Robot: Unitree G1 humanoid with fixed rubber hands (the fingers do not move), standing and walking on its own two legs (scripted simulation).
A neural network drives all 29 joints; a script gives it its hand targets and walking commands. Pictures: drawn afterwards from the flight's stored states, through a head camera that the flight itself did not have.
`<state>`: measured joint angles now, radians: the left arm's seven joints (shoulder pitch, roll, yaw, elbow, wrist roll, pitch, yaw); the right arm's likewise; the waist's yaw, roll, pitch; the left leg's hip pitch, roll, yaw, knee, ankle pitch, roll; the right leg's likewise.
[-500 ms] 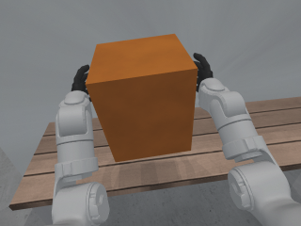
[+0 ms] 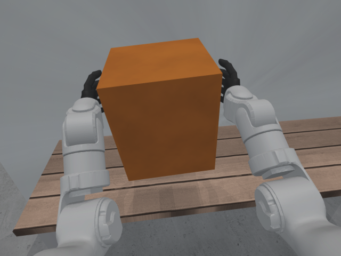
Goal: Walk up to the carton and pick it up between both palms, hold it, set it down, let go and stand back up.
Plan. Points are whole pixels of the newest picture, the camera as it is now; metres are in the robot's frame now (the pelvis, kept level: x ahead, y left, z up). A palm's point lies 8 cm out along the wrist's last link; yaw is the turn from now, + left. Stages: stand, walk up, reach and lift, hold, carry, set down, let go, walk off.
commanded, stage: hold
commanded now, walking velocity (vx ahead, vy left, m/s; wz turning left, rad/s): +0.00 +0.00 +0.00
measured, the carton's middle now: (163, 109) +0.40 +0.00 +0.23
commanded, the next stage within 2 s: none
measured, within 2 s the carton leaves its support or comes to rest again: neither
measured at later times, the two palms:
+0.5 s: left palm (99, 106) +0.38 +0.14 +0.25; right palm (233, 95) +0.37 -0.16 +0.26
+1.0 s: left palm (94, 108) +0.37 +0.15 +0.25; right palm (229, 97) +0.37 -0.15 +0.26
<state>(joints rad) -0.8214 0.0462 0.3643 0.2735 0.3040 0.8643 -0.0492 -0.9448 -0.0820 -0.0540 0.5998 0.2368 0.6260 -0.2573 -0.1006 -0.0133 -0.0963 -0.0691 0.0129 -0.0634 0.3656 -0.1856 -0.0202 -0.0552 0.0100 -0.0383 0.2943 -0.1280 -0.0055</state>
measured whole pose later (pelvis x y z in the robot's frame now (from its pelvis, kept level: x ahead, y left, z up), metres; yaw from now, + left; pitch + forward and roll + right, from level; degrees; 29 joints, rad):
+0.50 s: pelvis +0.01 -0.01 +0.00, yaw +0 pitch -6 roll -1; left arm -0.78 0.04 0.34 0.23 0.29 0.85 -0.03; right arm -0.92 -0.12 0.01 0.56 0.29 0.62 -0.28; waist -0.11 0.02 -0.07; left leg -0.06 0.02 -0.07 0.36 -0.20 -0.03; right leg -0.04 0.02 -0.03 0.28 -0.13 -0.01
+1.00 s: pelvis +0.01 +0.00 +0.00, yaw +0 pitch -6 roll -1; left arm -0.76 0.03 0.33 0.18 0.30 0.88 -0.04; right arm -0.89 -0.10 -0.02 0.51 0.28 0.64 -0.28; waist -0.11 0.00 -0.07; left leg -0.06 0.01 -0.06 0.37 -0.20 -0.02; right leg -0.03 0.02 -0.02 0.28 -0.14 0.00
